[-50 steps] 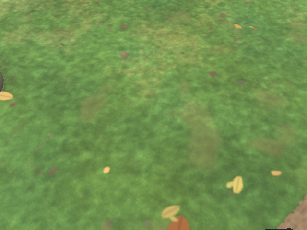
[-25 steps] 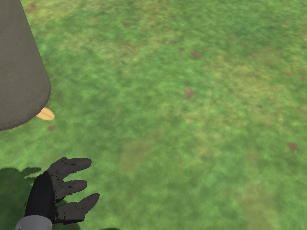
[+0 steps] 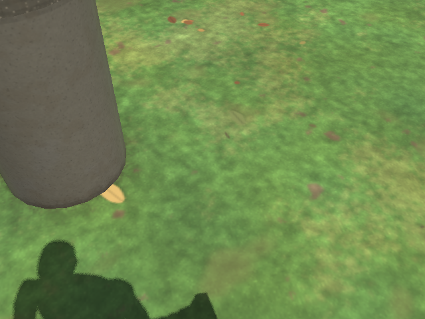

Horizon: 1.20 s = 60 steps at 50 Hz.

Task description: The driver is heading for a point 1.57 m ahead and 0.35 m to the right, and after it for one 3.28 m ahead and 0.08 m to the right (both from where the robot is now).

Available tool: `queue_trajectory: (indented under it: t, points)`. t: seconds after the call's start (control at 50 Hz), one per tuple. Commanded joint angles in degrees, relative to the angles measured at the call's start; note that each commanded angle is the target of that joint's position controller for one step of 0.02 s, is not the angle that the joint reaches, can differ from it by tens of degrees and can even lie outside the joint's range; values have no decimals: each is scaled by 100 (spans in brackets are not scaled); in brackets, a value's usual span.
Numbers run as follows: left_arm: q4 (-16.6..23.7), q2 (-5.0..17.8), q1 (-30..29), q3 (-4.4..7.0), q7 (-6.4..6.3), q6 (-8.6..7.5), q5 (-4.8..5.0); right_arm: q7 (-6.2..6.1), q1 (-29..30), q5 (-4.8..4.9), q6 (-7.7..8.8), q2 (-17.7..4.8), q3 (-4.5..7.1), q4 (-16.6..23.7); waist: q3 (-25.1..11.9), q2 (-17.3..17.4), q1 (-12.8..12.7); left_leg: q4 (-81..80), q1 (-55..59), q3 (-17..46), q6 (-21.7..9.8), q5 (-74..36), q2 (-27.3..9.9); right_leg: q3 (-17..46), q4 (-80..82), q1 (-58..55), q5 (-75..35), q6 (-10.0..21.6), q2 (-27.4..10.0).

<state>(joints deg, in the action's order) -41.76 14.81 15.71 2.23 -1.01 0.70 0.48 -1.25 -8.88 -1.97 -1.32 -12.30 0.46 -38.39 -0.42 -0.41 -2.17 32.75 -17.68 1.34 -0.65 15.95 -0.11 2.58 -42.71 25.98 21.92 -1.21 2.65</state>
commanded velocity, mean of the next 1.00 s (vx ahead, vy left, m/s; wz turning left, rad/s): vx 0.05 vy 0.00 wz -0.26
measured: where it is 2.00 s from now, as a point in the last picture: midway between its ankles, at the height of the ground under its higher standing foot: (193, 261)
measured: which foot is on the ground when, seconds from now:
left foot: down 0.00-0.26, up 0.28-0.72, down 0.74-0.96, up 0.98-1.00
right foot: up 0.00-0.24, down 0.26-1.00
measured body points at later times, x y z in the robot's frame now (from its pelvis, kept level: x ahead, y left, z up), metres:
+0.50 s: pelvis -0.01 -0.06 +0.01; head +0.02 -0.11 +0.46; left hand +0.25 +0.14 -0.06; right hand +0.05 -0.39 -0.10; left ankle +0.06 +0.08 -0.64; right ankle -0.02 -0.14 -0.73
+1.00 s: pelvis +0.02 -0.05 +0.00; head +0.03 -0.05 +0.45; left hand +0.24 +0.18 -0.09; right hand +0.08 -0.35 -0.10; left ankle +0.07 +0.07 -0.72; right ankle -0.03 -0.14 -0.73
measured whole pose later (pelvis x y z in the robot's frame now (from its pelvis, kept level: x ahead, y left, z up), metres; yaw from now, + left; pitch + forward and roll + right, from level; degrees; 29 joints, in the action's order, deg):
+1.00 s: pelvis +0.02 -0.05 +0.00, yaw -16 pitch +2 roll -1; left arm -37.8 15.2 12.8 4.8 -0.1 -2.7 0.1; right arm -1.5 -14.3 2.7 -0.6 -15.7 4.7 -38.8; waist -1.8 1.3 -1.3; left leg 40.3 -21.3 9.3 -1.6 25.2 2.6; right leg 0.8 -29.5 13.8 19.5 2.8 4.0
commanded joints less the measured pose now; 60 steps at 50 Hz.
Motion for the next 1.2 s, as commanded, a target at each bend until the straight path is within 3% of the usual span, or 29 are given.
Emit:
queue_trajectory:
  t: [0.02,0.08,0.14,0.2,0.24,0.26,0.28,0.3,0.32,0.36,0.42,0.52,0.62,0.7,0.74,0.76,0.78,0.82,0.86,0.9,0.94,0.96,0.98,1.0,1.02,1.08,1.1,1.14,1.2]
  points:
    - [464,793,-84,361,-92,80,63,-142,164,79,161,-989,383,390,-45,920,226,-1347,435,1432,-1372,-2107,-1939,95,-2280,952,777,-245,-204]
    - [586,502,-133,305,-110,201,102,-204,394,152,130,-820,401,410,-200,793,159,-1184,928,734,-1139,-2470,-1713,2,-2223,1305,315,-389,-505]
    - [852,280,-504,188,61,210,99,-231,328,169,41,-1017,528,343,-436,946,350,-993,985,170,-998,-2600,-1628,-354,-912,587,122,-328,-621]
    - [963,524,-352,277,228,198,105,-207,134,246,31,-1244,644,230,-576,1057,341,-729,1053,15,-932,-2643,-1846,-702,91,-61,-188,-92,-467]
    - [815,623,130,389,214,207,81,-176,116,329,70,-1111,638,156,-601,775,91,-42,603,-408,-492,-1951,-1670,-840,1166,-980,-1137,228,-181]
    - [770,1004,396,544,132,198,42,-128,-149,244,88,-897,609,83,-509,-150,70,1096,-251,-907,-14,-848,-1222,-31,1720,-1756,-2566,558,-459]
    - [955,1957,502,752,34,156,-42,-90,139,-33,107,-541,477,511,-383,-2257,184,3052,-2396,-1041,640,2122,-207,2648,1872,-2639,-4924,1676,-2050]
    - [1028,1752,713,678,97,18,-268,-107,859,11,189,-753,511,664,-1102,-1611,-383,4027,-2754,178,549,2445,85,3256,2176,-2736,-4530,2375,-2437]
    - [1026,1612,467,624,109,-87,-270,-119,997,152,212,-874,549,652,-915,-974,-266,4233,-2843,422,385,1985,6,2825,2207,-2672,-3901,2132,-2163]
    - [1134,1186,-325,501,-6,-66,45,-214,723,141,192,-953,593,421,-654,-364,119,3851,-2832,479,319,999,-183,2085,2082,-2330,-3345,1494,-1686]
    - [1213,896,-628,352,-115,28,-12,-170,374,155,139,-885,595,236,-794,-541,296,3713,-2082,271,427,347,-47,1552,2075,-1776,-3532,1324,-1336]
    - [1114,902,-565,315,-165,52,-71,-134,434,187,91,-737,487,210,-691,-622,160,2513,-1773,249,545,112,-83,1585,2123,-1748,-2819,1338,-1275]
    - [1081,873,-722,272,-77,101,-133,-75,418,206,129,-776,469,211,-426,-739,45,1558,-1034,155,485,460,-129,1860,2111,-1272,-2214,1472,-1268]
    - [1001,705,-856,196,-21,114,-82,-7,240,229,224,-699,444,186,-399,-736,134,348,-303,64,358,372,-74,2028,1883,-1275,-2445,1417,-1163]
    - [825,225,-676,40,-5,42,-123,89,-129,117,287,-532,352,10,-582,-449,291,-1000,836,214,197,-1220,-253,1550,1763,-1082,-1958,940,-878]
    - [781,294,-429,79,-5,-20,-226,82,-46,58,285,-952,416,134,-572,103,29,-921,993,859,-32,-2351,-764,1127,1279,-937,-1218,611,-476]
    - [784,360,-197,138,2,-78,-265,87,332,90,277,-1262,496,185,-465,1030,-381,-812,490,1215,-509,-2332,-997,537,1246,-1066,-535,303,8]
    - [876,696,-859,273,-73,-82,-235,82,424,213,249,-1151,525,333,-226,1152,6,-1106,100,1762,-806,-1449,-1047,207,984,-1095,-543,71,58]
    - [964,588,-1014,329,-121,-35,-168,25,177,286,228,-1407,635,373,-154,1208,156,-1067,289,2255,-991,-1664,-1143,48,616,-685,-425,72,169]
    - [994,350,-832,323,-12,-127,-69,-43,-308,386,201,-1299,646,286,-433,1148,186,-1327,427,2708,-1167,1297,-1085,-10,606,-594,637,192,239]
    - [834,337,-351,379,101,-323,97,-47,22,470,181,-1346,651,421,-5,1056,-230,-1516,-952,2876,-1050,3190,-827,253,1393,-1646,620,480,-31]
    - [643,657,225,497,92,-409,69,-52,468,494,188,-1154,600,644,33,692,-581,-1033,-2216,2311,-662,2876,-400,727,1937,-2890,791,679,-507]
    - [362,1083,1093,616,75,-480,-50,-58,968,523,229,-705,479,964,-52,-189,-881,538,-3470,1012,-81,2006,278,1995,2752,-3948,1863,1009,-1475]
    - [347,1230,780,668,101,-568,-95,-16,961,536,296,-604,427,1073,225,-1036,-580,2053,-4069,867,-122,1320,96,3626,3267,-3707,2326,1399,-2563]
    - [505,846,378,535,41,-623,-92,25,699,463,331,-875,502,939,312,-508,-310,2821,-4112,951,-161,877,-241,3317,3242,-3425,2144,1380,-2522]
    - [536,654,53,415,8,-655,-4,167,146,406,348,-839,502,744,332,-557,-39,3821,-4092,679,-58,-19,-543,1956,3374,-2997,1229,1004,-2078]
    - [370,799,368,365,33,-584,-343,433,463,-284,134,-980,528,779,353,-114,-134,3954,-3649,262,6,-205,-323,1333,3620,-2399,1145,880,-1906]
    - [239,869,486,365,66,-597,-323,633,448,-149,-19,-888,512,793,546,-476,-103,4045,-3572,226,62,-588,-357,598,3722,-2179,653,734,-1738]
    - [49,887,756,331,67,-656,-294,708,681,-39,-76,-948,508,839,674,-577,-145,3758,-3660,182,55,-906,-425,-118,3748,-2376,203,628,-1776]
